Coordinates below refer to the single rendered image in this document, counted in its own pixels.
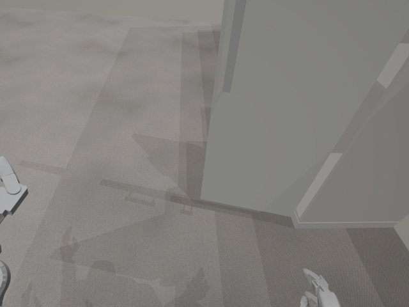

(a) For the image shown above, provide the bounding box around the robot left hand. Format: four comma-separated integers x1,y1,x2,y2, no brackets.
0,156,28,224

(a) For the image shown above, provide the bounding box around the robot right hand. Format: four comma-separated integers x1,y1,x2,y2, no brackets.
300,269,341,307

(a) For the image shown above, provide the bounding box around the handle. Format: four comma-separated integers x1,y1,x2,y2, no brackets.
222,0,246,93

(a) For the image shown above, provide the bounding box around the fridge door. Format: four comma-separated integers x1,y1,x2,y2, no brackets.
201,0,409,217

